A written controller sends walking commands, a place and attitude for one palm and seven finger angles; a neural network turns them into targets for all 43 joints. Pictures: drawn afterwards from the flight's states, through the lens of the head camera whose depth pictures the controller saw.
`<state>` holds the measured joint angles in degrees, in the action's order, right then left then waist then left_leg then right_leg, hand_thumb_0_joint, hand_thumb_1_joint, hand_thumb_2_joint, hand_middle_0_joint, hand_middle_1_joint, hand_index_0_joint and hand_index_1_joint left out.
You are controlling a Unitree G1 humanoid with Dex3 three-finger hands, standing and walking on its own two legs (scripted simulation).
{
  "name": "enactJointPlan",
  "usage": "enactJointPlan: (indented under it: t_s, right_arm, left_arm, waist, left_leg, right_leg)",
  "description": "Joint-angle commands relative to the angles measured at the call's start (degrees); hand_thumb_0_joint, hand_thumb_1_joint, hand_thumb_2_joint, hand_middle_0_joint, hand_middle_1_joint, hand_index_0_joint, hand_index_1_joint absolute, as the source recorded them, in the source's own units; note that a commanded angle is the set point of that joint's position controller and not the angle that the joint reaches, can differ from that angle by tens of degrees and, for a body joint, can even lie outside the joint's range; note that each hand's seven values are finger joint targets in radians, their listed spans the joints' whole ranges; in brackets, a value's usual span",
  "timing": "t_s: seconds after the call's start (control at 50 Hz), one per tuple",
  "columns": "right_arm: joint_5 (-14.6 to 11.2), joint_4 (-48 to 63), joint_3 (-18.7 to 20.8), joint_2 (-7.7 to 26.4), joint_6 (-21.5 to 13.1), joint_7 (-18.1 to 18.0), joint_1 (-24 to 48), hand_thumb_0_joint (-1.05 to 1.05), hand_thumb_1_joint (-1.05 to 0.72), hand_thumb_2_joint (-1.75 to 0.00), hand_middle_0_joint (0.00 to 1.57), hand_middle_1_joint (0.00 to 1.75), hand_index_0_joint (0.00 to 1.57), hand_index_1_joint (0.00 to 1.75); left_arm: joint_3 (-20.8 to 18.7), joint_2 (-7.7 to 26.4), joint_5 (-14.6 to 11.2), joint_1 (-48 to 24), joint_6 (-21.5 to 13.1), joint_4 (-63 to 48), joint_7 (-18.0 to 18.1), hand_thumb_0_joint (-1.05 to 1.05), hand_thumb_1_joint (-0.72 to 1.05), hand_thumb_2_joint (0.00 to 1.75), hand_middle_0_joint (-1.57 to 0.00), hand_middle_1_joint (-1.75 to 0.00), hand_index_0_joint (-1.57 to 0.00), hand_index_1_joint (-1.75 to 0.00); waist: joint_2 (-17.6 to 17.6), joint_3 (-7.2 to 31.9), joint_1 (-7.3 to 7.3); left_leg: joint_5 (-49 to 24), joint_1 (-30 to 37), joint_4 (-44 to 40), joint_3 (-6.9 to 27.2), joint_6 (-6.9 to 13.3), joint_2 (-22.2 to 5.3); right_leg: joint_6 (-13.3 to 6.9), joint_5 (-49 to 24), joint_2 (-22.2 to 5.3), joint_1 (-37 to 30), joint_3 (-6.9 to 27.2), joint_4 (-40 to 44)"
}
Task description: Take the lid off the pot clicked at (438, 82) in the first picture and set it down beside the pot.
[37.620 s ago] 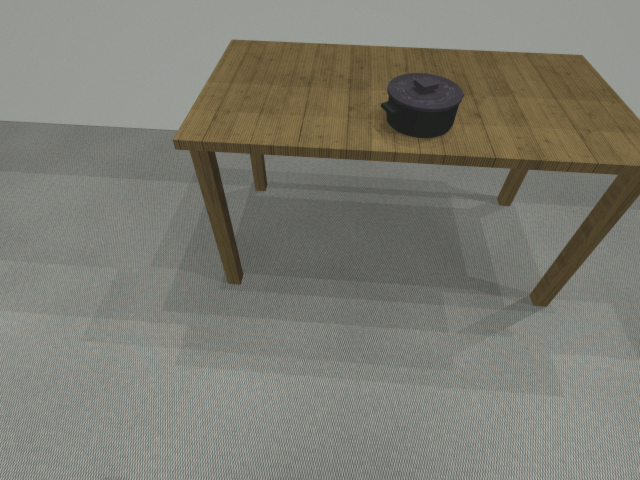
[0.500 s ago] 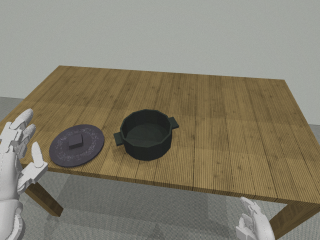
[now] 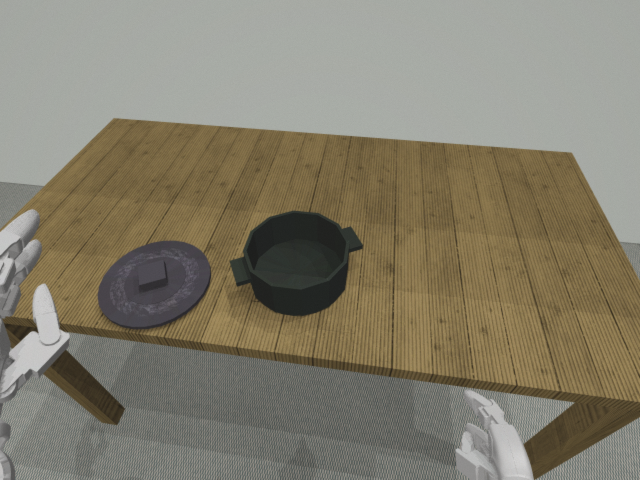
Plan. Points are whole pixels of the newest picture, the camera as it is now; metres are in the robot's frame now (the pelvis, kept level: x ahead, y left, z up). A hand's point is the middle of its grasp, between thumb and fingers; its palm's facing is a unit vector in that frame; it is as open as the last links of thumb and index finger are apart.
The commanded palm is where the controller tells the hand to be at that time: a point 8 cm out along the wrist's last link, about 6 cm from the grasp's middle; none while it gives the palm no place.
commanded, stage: step back with the hand held close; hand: left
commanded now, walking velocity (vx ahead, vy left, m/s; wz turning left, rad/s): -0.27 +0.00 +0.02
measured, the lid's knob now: (152, 274) +0.43 +0.37 -0.07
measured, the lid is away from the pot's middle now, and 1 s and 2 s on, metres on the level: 0.26 0.26 0.26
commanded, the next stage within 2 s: stop stepping back and stand still in 1.26 s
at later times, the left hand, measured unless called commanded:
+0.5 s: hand (53, 377) +0.15 +0.25 +0.17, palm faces +0.35 -0.80 -0.49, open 7.4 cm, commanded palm +0.09 +0.29 +0.18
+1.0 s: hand (40, 457) +0.09 +0.23 +0.16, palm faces +0.27 -0.85 -0.45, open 7.4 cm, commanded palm +0.02 +0.28 +0.18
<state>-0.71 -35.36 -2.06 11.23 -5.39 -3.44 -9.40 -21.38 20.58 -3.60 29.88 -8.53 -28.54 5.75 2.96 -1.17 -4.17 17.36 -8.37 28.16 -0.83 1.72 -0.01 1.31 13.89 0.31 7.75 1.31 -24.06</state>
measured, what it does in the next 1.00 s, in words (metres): walks backwards: right foot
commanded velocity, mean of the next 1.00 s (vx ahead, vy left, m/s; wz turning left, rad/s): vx -0.31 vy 0.00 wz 0.07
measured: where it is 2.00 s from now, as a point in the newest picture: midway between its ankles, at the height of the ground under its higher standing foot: outside the picture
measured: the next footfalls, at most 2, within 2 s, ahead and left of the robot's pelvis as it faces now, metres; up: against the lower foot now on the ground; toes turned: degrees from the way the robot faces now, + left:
right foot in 0.88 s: -0.09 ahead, -0.14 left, +0.00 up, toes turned -5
left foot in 1.26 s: -0.08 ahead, +0.12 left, +0.00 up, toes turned +0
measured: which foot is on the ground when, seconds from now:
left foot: down 0.00-1.00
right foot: down 0.00-0.70, up 0.72-0.86, down 0.88-1.00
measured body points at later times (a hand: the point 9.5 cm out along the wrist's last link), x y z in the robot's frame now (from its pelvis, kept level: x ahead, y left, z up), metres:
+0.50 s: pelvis -0.05 +0.01 -0.01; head -0.03 +0.01 +0.44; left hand +0.12 +0.29 +0.19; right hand +0.12 -0.22 -0.09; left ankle -0.02 +0.10 -0.74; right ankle -0.01 -0.13 -0.74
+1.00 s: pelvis -0.12 +0.01 -0.01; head -0.07 +0.02 +0.44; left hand +0.07 +0.27 +0.18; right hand +0.06 -0.21 -0.09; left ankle -0.02 +0.10 -0.74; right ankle -0.13 -0.13 -0.74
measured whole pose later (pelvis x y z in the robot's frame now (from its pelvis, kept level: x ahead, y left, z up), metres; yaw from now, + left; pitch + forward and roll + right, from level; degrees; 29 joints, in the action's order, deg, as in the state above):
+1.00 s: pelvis -0.12 +0.01 -0.01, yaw -2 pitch +1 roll -4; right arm -0.9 -32.5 -0.5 9.5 -5.8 -1.8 -7.5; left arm -21.7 23.0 -2.9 31.9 -15.6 -35.1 6.2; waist 1.5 -5.7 -0.7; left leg 8.2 -25.9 33.2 -2.0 1.9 -3.5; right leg 1.6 14.5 0.6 14.9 -3.7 -28.9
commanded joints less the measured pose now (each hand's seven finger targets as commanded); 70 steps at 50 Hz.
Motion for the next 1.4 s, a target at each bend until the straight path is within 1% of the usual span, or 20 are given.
enactJointPlan:
  t_s: [0.0,0.18,0.3,0.44,0.54,0.64,0.7,0.78,0.9,1.0,1.04,1.1,1.18,1.2,1.24,1.26,1.32,1.34,1.36,1.38]
  right_arm:
    - [0.05,9.53,3.92,7.71,-1.59,-0.07,5.43,0.00,-0.90,-0.90,0.20,0.30,0.20,0.30]
    - [-0.76,14.35,5.18,7.13,-0.42,1.02,6.17,0.00,-0.90,-0.90,0.20,0.30,0.20,0.30]
    - [-0.32,13.24,5.66,6.95,-0.81,0.67,4.02,0.00,-0.90,-0.90,0.20,0.30,0.20,0.30]
    - [-1.28,12.46,6.02,7.73,-0.52,-0.16,2.23,0.00,-0.90,-0.90,0.20,0.30,0.20,0.30]
    - [-0.71,12.67,5.86,6.87,-0.15,0.01,1.23,0.00,-0.90,-0.90,0.20,0.30,0.20,0.30]
    - [-0.75,14.19,4.99,7.38,-1.50,-0.67,3.81,0.00,-0.90,-0.90,0.20,0.30,0.20,0.30]
    - [-0.93,14.95,4.92,7.18,-3.19,-0.91,4.11,0.00,-0.90,-0.90,0.20,0.30,0.20,0.30]
    - [-0.65,12.36,5.82,6.69,-4.19,-0.28,1.04,0.00,-0.90,-0.90,0.20,0.30,0.20,0.30]
    - [0.20,9.34,5.23,8.12,-3.69,0.63,0.54,0.00,-0.90,-0.90,0.20,0.30,0.20,0.30]
    - [-0.94,12.99,5.82,7.09,-1.03,1.05,4.13,0.00,-0.90,-0.90,0.20,0.30,0.20,0.30]
    - [-1.07,13.29,5.79,5.95,-0.48,0.84,4.01,0.00,-0.90,-0.90,0.20,0.30,0.20,0.30]
    - [-0.70,11.04,6.45,5.15,0.62,0.74,3.24,0.00,-0.90,-0.90,0.20,0.30,0.20,0.30]
    - [-0.64,10.06,4.51,4.75,-0.32,-0.11,3.69,0.00,-0.90,-0.90,0.20,0.30,0.20,0.30]
    - [-0.91,10.15,4.63,5.52,-0.82,-0.63,3.60,0.00,-0.90,-0.90,0.20,0.30,0.20,0.30]
    - [-0.38,10.92,5.72,7.00,-2.62,-0.88,3.30,0.00,-0.90,-0.90,0.20,0.30,0.20,0.30]
    - [0.09,9.99,6.42,6.60,-3.14,-0.64,3.46,0.00,-0.90,-0.90,0.20,0.30,0.20,0.30]
    - [1.06,8.77,6.38,6.19,-5.20,0.82,1.87,0.00,-0.90,-0.90,0.20,0.30,0.20,0.30]
    - [3.25,-4.48,8.14,12.08,-2.41,3.77,2.03,0.00,-0.90,-0.90,0.20,0.30,0.20,0.30]
    - [0.02,12.46,7.61,5.30,-4.18,2.85,3.13,0.00,-0.90,-0.90,0.20,0.30,0.20,0.30]
    - [0.26,10.00,7.81,8.81,-5.51,2.17,2.40,0.00,-0.90,-0.90,0.20,0.30,0.20,0.30]
  left_arm:
    - [-4.50,7.35,0.36,-2.89,-5.20,-8.34,-0.04,0.00,0.90,0.90,-0.20,-0.30,-0.20,-0.30]
    - [-10.13,13.12,0.84,10.27,-7.60,-23.45,1.44,0.00,0.90,0.90,-0.20,-0.30,-0.20,-0.30]
    - [-10.70,12.48,-0.07,11.03,-7.56,-22.63,2.06,0.00,0.90,0.90,-0.20,-0.30,-0.20,-0.30]
    - [-7.33,8.88,-0.22,5.70,-6.60,-11.55,1.99,0.00,0.90,0.90,-0.20,-0.30,-0.20,-0.30]
    - [-6.34,10.82,0.43,4.10,-7.39,-15.62,2.80,0.00,0.90,0.90,-0.20,-0.30,-0.20,-0.30]
    - [-8.48,12.72,1.31,5.69,-9.47,-23.86,4.12,0.00,0.90,0.90,-0.20,-0.30,-0.20,-0.30]
    - [-10.12,12.96,2.43,6.06,-10.14,-23.69,4.28,0.00,0.90,0.90,-0.20,-0.30,-0.20,-0.30]
    - [-8.31,10.45,0.75,7.45,-10.13,-20.88,3.68,0.00,0.90,0.90,-0.20,-0.30,-0.20,-0.30]
    - [-5.55,9.63,0.75,2.54,-11.08,-17.53,1.76,0.00,0.90,0.90,-0.20,-0.30,-0.20,-0.30]
    - [-9.00,12.39,-1.15,10.51,-10.17,-20.16,0.99,0.00,0.90,0.90,-0.20,-0.30,-0.20,-0.30]
    - [-9.58,13.82,-1.57,10.02,-10.87,-21.30,1.46,0.00,0.90,0.90,-0.20,-0.30,-0.20,-0.30]
    - [-9.10,13.81,-1.37,8.12,-9.80,-20.55,2.93,0.00,0.90,0.90,-0.20,-0.30,-0.20,-0.30]
    - [-7.15,11.64,-0.53,4.48,-9.98,-16.99,3.23,0.00,0.90,0.90,-0.20,-0.30,-0.20,-0.30]
    - [-6.85,11.25,-0.45,3.83,-10.48,-15.92,3.54,0.00,0.90,0.90,-0.20,-0.30,-0.20,-0.30]
    - [-6.82,11.07,-0.14,1.13,-11.70,-18.17,3.75,0.00,0.90,0.90,-0.20,-0.30,-0.20,-0.30]
    - [-7.21,12.08,0.09,1.00,-11.88,-17.36,3.63,0.00,0.90,0.90,-0.20,-0.30,-0.20,-0.30]
    - [-7.14,10.64,-1.22,3.11,-11.72,-22.05,2.56,0.00,0.90,0.90,-0.20,-0.30,-0.20,-0.30]
    - [13.41,-3.13,6.54,-9.91,3.03,31.67,-3.35,0.00,0.90,0.90,-0.20,-0.30,-0.20,-0.30]
    - [-4.08,7.55,-2.23,-7.19,-6.53,-35.06,1.12,0.00,0.90,0.90,-0.20,-0.30,-0.20,-0.30]
    - [-10.40,15.15,-1.01,1.35,-9.84,-33.45,2.44,0.00,0.90,0.90,-0.20,-0.30,-0.20,-0.30]
  waist:
    - [-4.80,0.43,3.35]
    - [4.20,15.34,2.79]
    - [10.08,8.25,3.54]
    - [-5.74,1.82,4.36]
    - [-13.33,2.98,5.30]
    - [3.30,4.90,4.69]
    - [14.18,4.75,4.20]
    - [4.17,5.85,4.20]
    - [3.68,10.26,4.53]
    - [-1.24,12.87,4.06]
    - [-6.52,9.17,5.11]
    - [-11.01,7.51,5.61]
    - [-8.52,0.99,6.74]
    - [-3.97,-0.58,6.71]
    - [13.41,-1.04,6.17]
    - [12.16,0.62,5.86]
    - [10.35,7.57,4.89]
    - [8.92,2.86,10.13]
    - [5.07,13.53,2.92]
    - [13.18,13.23,4.49]
  left_leg:
    - [-9.80,0.09,-2.84,1.01,1.19,-4.11]
    - [-31.13,0.36,-2.25,5.24,2.60,-9.51]
    - [-31.55,-5.67,-4.42,6.78,3.11,-13.37]
    - [2.36,-16.91,-0.34,4.20,1.40,-8.22]
    - [9.19,-10.19,10.81,2.63,0.42,-2.19]
    - [6.40,-15.75,-5.66,10.42,2.70,-8.76]
    - [18.82,-30.38,-15.90,14.83,4.85,-15.20]
    - [-8.79,-14.81,-6.09,12.03,3.67,-14.31]
    - [-33.94,-1.89,0.99,10.14,2.63,-14.09]
    - [-8.13,-9.25,1.66,5.31,0.72,-9.37]
    - [5.79,-12.41,8.31,2.90,-0.88,-5.16]
    - [7.31,-9.08,27.90,2.33,-2.21,-1.28]
    - [4.03,-10.11,8.71,4.17,-1.60,-3.11]
    - [1.08,-10.51,-1.43,4.77,-0.70,-4.73]
    - [-19.27,-15.20,-10.39,19.03,5.13,-17.59]
    - [-30.68,-12.21,-9.32,20.09,7.04,-20.84]
    - [-27.30,-11.76,-6.76,16.30,7.90,-19.45]
    - [-54.86,-10.90,4.30,20.66,7.55,-16.04]
    - [-41.71,-0.87,-4.19,10.88,4.93,-17.93]
    - [-26.20,-2.55,-2.93,9.04,5.02,-16.41]
  right_leg:
    - [-2.50,-19.96,-6.13,4.79,6.26,4.08]
    - [-0.50,-17.83,-4.91,-0.29,0.29,-7.04]
    - [-0.53,0.20,-4.44,4.38,-2.72,-11.07]
    - [-2.31,-7.24,-8.26,4.56,1.84,-4.60]
    - [-6.46,8.27,-15.40,15.28,10.04,7.46]
    - [-2.28,0.40,-7.20,7.19,0.33,-5.74]
    - [-0.47,6.20,-2.59,-3.28,-2.88,-20.90]
    - [-0.86,6.63,-3.54,6.87,-2.66,-13.20]
    - [-0.43,-8.20,-3.67,5.84,-2.94,0.45]
    - [-2.78,-7.17,-6.82,4.78,-0.56,-2.15]
    - [-5.88,-2.09,-13.33,10.72,6.00,3.23]
    - [-10.80,0.23,-22.10,19.70,10.95,9.40]
    - [-6.35,-8.72,-15.09,17.21,2.10,0.13]
    - [-4.15,-7.39,-11.61,15.90,0.41,-4.90]
    - [-0.94,8.51,-2.07,15.53,-1.19,-22.82]
    - [-0.74,16.64,-1.07,18.67,1.13,-30.66]
    - [-0.27,17.24,-1.43,15.43,3.59,-33.83]
    - [1.27,15.10,-2.05,27.08,4.81,-38.39]
    - [2.09,17.73,1.81,14.88,1.91,-32.96]
    - [0.34,13.92,-1.79,15.40,1.35,-25.32]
